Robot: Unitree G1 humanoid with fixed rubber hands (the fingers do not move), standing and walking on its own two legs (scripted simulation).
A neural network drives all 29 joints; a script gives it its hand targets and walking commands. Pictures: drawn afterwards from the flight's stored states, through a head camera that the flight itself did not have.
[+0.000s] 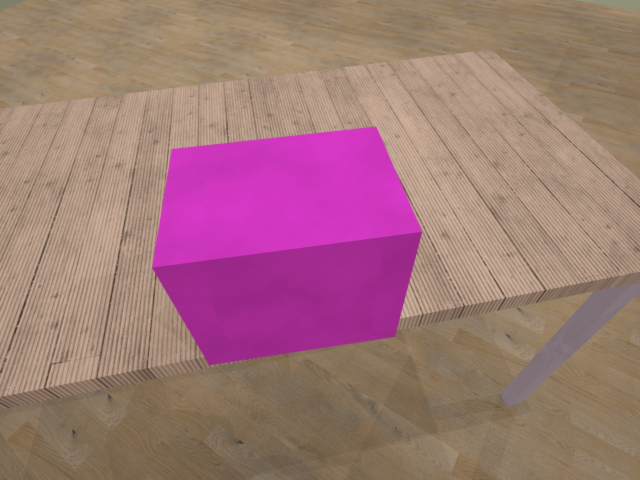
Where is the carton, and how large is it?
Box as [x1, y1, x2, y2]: [152, 127, 421, 364]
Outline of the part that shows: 376,127 172,149 152,268 209,364 394,336 421,230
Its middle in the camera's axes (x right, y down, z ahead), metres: -0.04 +0.02 +0.49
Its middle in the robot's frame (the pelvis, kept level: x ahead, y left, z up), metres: +0.38 +0.06 +0.09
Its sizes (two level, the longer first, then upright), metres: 0.247 0.176 0.212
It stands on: a table, 0.76 m high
